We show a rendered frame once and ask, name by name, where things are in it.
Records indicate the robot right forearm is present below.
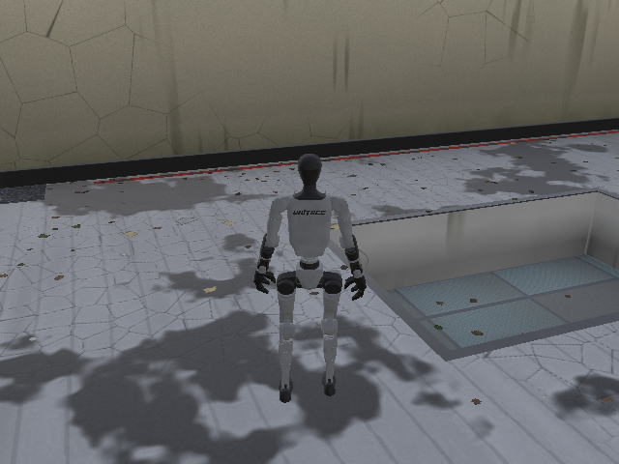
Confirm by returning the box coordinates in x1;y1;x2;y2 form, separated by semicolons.
344;234;364;278

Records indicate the robot left shin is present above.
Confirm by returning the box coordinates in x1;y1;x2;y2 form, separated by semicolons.
279;323;293;389

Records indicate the left robot upper arm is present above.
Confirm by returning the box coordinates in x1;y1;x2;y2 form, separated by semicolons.
265;195;289;248

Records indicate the robot left hand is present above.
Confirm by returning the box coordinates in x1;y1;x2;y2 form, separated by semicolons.
253;271;276;294

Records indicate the right robot upper arm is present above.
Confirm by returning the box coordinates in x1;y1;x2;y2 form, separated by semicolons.
330;195;355;248

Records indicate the robot left forearm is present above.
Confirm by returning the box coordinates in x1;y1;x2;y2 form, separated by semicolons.
256;233;275;274

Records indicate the robot right hand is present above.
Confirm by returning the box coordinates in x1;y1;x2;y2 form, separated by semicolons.
344;276;367;301

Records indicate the right robot thigh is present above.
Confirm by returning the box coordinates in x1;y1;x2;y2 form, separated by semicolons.
321;269;342;335

